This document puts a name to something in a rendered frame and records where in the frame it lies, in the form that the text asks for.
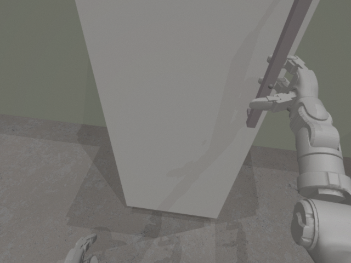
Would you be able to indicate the fridge door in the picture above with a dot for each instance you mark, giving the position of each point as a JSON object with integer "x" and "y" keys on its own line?
{"x": 175, "y": 79}

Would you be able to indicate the robot right forearm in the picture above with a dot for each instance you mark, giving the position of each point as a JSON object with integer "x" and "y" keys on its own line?
{"x": 319, "y": 155}

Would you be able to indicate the robot right upper arm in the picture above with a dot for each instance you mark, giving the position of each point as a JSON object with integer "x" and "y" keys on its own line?
{"x": 323, "y": 229}

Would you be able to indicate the handle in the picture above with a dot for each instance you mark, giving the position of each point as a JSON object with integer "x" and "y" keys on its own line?
{"x": 292, "y": 25}

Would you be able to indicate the robot right hand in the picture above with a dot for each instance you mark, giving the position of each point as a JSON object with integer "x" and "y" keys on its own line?
{"x": 303, "y": 84}

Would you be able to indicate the robot left hand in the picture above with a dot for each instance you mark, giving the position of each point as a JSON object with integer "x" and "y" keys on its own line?
{"x": 76, "y": 254}

